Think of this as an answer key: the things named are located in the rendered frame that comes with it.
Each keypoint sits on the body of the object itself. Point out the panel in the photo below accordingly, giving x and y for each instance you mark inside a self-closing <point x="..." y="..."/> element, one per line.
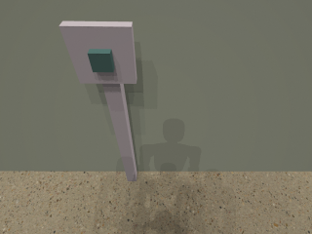
<point x="117" y="36"/>

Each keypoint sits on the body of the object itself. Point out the button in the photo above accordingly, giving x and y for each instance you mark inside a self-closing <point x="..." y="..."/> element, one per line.
<point x="101" y="60"/>

